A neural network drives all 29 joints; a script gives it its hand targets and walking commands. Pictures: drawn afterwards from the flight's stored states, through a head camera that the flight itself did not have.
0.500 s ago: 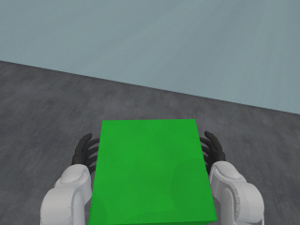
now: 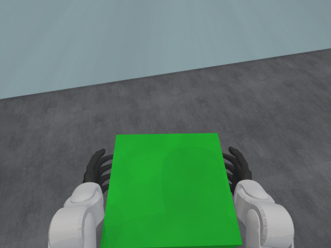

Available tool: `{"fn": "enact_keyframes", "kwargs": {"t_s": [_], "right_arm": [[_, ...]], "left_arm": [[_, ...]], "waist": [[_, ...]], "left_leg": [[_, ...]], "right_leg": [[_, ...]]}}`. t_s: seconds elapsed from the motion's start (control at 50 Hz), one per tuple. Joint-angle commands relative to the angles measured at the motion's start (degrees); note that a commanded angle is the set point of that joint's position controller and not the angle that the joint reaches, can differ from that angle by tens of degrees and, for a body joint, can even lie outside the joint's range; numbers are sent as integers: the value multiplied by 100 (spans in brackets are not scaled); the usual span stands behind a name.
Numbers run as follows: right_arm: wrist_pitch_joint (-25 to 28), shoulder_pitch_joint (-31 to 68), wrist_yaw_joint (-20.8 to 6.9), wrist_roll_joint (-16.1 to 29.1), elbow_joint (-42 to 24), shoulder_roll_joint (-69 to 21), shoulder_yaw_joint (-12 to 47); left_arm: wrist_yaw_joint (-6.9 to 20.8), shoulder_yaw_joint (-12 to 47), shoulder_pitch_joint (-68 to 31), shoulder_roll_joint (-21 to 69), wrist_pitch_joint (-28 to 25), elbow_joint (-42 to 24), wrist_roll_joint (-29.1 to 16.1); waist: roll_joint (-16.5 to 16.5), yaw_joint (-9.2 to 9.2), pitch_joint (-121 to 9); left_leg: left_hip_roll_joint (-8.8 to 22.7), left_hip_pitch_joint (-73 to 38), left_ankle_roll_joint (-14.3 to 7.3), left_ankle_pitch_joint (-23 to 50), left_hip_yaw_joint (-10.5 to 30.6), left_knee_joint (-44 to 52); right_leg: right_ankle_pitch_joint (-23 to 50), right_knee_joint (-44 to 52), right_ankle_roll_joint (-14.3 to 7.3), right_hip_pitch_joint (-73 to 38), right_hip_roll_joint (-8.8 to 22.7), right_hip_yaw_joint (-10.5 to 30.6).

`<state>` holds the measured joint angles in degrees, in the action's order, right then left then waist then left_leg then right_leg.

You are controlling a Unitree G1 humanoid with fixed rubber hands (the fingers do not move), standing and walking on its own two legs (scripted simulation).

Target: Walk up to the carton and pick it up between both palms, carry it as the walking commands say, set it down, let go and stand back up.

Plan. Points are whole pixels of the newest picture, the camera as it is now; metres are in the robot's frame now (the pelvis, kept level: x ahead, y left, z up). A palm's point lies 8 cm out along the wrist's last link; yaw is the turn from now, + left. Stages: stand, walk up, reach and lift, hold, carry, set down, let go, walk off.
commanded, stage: carry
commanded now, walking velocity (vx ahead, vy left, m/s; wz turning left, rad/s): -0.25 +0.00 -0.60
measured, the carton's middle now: (167, 201) +0.22 -0.01 +0.01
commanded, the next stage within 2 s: none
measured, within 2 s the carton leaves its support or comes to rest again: neither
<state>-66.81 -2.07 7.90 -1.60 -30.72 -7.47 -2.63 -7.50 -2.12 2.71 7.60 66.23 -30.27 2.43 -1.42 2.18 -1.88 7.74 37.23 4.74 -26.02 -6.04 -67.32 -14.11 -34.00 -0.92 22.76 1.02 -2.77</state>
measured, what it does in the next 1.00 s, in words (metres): walks backwards, turning right: left foot, then right foot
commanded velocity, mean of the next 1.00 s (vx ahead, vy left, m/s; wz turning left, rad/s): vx -0.25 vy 0.00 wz -0.60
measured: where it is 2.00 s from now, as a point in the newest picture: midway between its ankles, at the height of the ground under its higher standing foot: outside the picture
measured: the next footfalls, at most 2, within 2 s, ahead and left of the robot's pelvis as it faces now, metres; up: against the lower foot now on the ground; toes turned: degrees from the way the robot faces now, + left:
left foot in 0.24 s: -0.06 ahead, +0.09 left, +0.00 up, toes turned +0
right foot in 0.64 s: -0.26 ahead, -0.13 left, +0.00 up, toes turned -31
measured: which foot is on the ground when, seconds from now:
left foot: up 0.00-0.22, down 0.24-0.66, up 0.68-1.00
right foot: down 0.00-0.26, up 0.28-0.62, down 0.64-1.00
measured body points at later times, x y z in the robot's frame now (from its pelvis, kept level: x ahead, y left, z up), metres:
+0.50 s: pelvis -0.16 +0.02 +0.01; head -0.16 +0.05 +0.46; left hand +0.12 +0.11 +0.10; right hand +0.04 -0.19 +0.11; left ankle -0.10 +0.09 -0.73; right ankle -0.21 -0.13 -0.64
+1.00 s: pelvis -0.33 +0.03 +0.00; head -0.33 +0.04 +0.45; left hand -0.04 +0.03 +0.09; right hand -0.20 -0.23 +0.10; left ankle -0.31 +0.14 -0.71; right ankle -0.29 -0.11 -0.73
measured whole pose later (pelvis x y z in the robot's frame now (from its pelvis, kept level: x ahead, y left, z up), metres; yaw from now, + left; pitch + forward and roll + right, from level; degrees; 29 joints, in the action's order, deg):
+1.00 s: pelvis -0.33 +0.03 +0.00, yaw -32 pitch +4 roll +1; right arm -66.8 -1.2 7.8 -1.4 -31.8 -7.4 -2.1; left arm -7.5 -2.4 2.5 7.5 67.0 -33.0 2.7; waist 2.7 -0.4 -5.7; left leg -1.0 20.9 1.6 -27.8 -4.1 -42.6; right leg -3.8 -27.4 -1.6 28.0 -1.0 0.9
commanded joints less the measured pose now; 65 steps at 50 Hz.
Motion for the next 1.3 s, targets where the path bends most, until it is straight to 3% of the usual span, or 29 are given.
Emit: {"fn": "enact_keyframes", "kwargs": {"t_s": [0.0, 0.12, 0.16, 0.2, 0.22, 0.24, 0.26, 0.28, 0.3, 0.36, 0.42, 0.56, 0.6, 0.62, 0.64, 0.66, 0.68, 0.7, 0.72, 0.76, 0.94, 1.0, 1.02, 1.04, 1.06, 1.08, 1.1, 1.16, 1.28], "right_arm": [[158, 2490, -751, 1780, -756, -4863, 4077], [-26, 1913, -611, 1448, -434, -4468, 3772], [-60, 1824, -580, 1345, -339, -4404, 3636], [-63, 1719, -572, 1252, -234, -4399, 3500], [-52, 1709, -569, 1224, -171, -4402, 3425], [-39, 1706, -578, 1182, -200, -4301, 3338], [21, 1800, -612, 1175, -271, -4322, 3214], [19, 1846, -623, 1197, -329, -4350, 3209], [41, 1982, -644, 1182, -439, -4356, 3220], [39, 1804, -632, 1160, -385, -4177, 3111], [3, 1781, -594, 1202, -539, -4045, 3114], [-94, 1709, -565, 1330, -473, -4055, 3327], [-47, 1836, -587, 1390, -518, -4163, 3482], [-14, 1906, -600, 1411, -525, -4208, 3537], [-1, 1947, -599, 1382, -561, -4264, 3585], [-23, 2125, -627, 1503, -846, -4329, 3943], [35, 2329, -651, 1555, -765, -4611, 4009], [96, 2447, -697, 1656, -752, -4782, 4097], [133, 2509, -737, 1713, -700, -4856, 4133], [194, 2448, -758, 1751, -767, -4844, 4084], [-45, 1732, -578, 1379, -399, -4401, 3681], [-50, 1666, -577, 1287, -285, -4429, 3533], [-39, 1679, -580, 1278, -248, -4434, 3483], [-17, 1594, -603, 1224, -266, -4364, 3392], [44, 1762, -640, 1246, -404, -4397, 3300], [41, 1777, -651, 1256, -442, -4416, 3262], [65, 1887, -673, 1262, -565, -4380, 3266], [56, 1723, -651, 1268, -512, -4141, 3154], [-45, 1610, -594, 1367, -602, -3940, 3139]], "left_arm": [[723, 3312, -1961, 4498, -114, -600, -1314], [673, 3451, -1752, 4018, 98, -638, -1310], [661, 3504, -1839, 3999, 158, -654, -1343], [643, 3591, -1975, 4017, 199, -675, -1404], [637, 3632, -2040, 4028, 217, -665, -1429], [624, 3713, -2050, 4048, 234, -712, -1454], [635, 3901, -2458, 4117, 224, -970, -1561], [636, 3937, -2629, 4199, 209, -933, -1589], [668, 3960, -2705, 4320, 183, -915, -1665], [624, 3880, -2482, 4247, 189, -668, -1639], [539, 3827, -2309, 4164, 231, -633, -1553], [495, 3521, -1990, 4034, 322, -407, -1375], [546, 3475, -1889, 4177, 259, -316, -1391], [574, 3454, -1842, 4238, 224, -268, -1412], [594, 3430, -1830, 4253, 188, -249, -1420], [618, 3280, -1786, 4133, 90, -367, -1326], [652, 3340, -1845, 4325, 39, -491, -1370], [691, 3400, -1990, 4445, -33, -600, -1405], [707, 3401, -1999, 4497, -80, -596, -1374], [726, 3356, -1958, 4521, -135, -604, -1375], [646, 3418, -1717, 3947, 132, -596, -1323], [631, 3531, -1907, 3992, 169, -607, -1392], [625, 3575, -1973, 3998, 177, -600, -1404], [621, 3712, -2019, 4014, 189, -710, -1447], [637, 3892, -2527, 4116, 172, -973, -1570], [646, 3904, -2679, 4219, 156, -924, -1620], [662, 3919, -2708, 4329, 128, -898, -1686], [589, 3836, -2416, 4176, 149, -644, -1604], [414, 3639, -2030, 4008, 251, -573, -1400]], "waist": [[969, -240, -1382], [1262, -324, -1434], [1387, -323, -1416], [1401, -237, -1481], [984, -244, -1518], [-289, -220, -1504], [-1971, -220, -1007], [-1282, -330, -655], [-605, -326, -607], [-621, -302, -710], [-799, -292, -973], [-1406, -158, -1338], [-958, -263, -1474], [-194, -291, -1414], [1116, -234, -1306], [2589, -214, -1306], [1754, -164, -1250], [1376, -160, -1160], [1086, -174, -1177], [927, -188, -1338], [1298, -302, -1402], [1365, -226, -1395], [895, -252, -1439], [-585, -141, -1250], [-1966, -185, -773], [-1009, -270, -451], [-539, -276, -378], [-639, -283, -678], [-1310, -214, -1090]], "left_leg": [[-185, -3, -24, 379, 312, -370], [-793, -1036, -254, -146, 215, 1749], [-963, -1592, -320, -147, 141, 2644], [-916, -2729, -413, 391, 14, 4222], [-521, -3417, -494, 469, 402, 4851], [724, -3817, -890, 90, 1516, 5379], [2493, -2485, -1640, 1262, 2603, 5439], [2350, -1809, -1563, 2377, 1812, 5283], [1860, -1358, -1385, 2491, 1167, 5138], [959, -1962, -1172, 3075, 20, 4720], [964, -2640, -1143, 3859, -82, 4226], [1637, -2785, -1082, 3585, 185, 3997], [1494, -2363, -595, 2821, -205, 3511], [1217, -1734, -297, 2052, -470, 2867], [726, -286, -14, -424, -496, 1900], [13, 542, 190, -1680, -291, 813], [107, 438, 167, -1288, 261, -58], [61, 313, 52, -754, 350, -345], [96, 107, 5, -183, 425, -556], [-39, -36, 5, 350, 384, -674], [-909, -1390, -315, -327, 213, 2405], [-876, -2875, -512, 292, 56, 4585], [-351, -3516, -629, 296, 551, 4966], [1174, -3627, -1143, -60, 1832, 5486], [2569, -2240, -1801, 1202, 2437, 5509], [2294, -1644, -1651, 2068, 1654, 5316], [1769, -1207, -1396, 2207, 977, 5181], [949, -2052, -1158, 3321, -67, 4607], [1299, -2792, -1301, 4201, 32, 4054]], "right_leg": [[1473, 1097, -469, -856, 1189, 1083], [1464, 1582, -603, -717, 1376, 1956], [1161, 1758, -505, -571, 1305, 2111], [750, 1738, -48, -65, 960, 1876], [310, 1430, 183, 405, 649, 1637], [-274, 300, 510, 1187, 52, 871], [-1763, -1747, 595, 1780, -346, -80], [-1698, -3017, 443, 1556, 84, 152], [-1339, -3575, 392, 1256, 96, 222], [-712, -4207, 477, 1421, 37, 43], [-1045, -3279, 549, 1318, 36, -189], [-1290, -897, 250, 408, -3, -597], [-214, 784, 111, -438, 73, -611], [55, 1544, 109, -1089, 374, -201], [1471, 1485, -88, -1780, 1472, 1188], [3852, 1344, -920, -1432, 2520, 2679], [4195, 1093, -911, -1267, 2109, 1922], [3466, 1097, -747, -1043, 1786, 1417], [2752, 1039, -581, -858, 1439, 963], [1855, 1021, -493, -856, 1211, 868], [1269, 1709, -574, -776, 1318, 2127], [517, 1835, 89, -124, 829, 1771], [80, 1498, 308, 366, 514, 1502], [-496, 240, 780, 1339, -194, 422], [-1960, -2056, 680, 1649, -320, -194], [-1640, -3146, 476, 1435, 63, 245], [-1251, -3727, 383, 1192, 44, 278], [-699, -4212, 429, 1386, -54, 76], [-1334, -2210, 463, 906, -33, -516]]}}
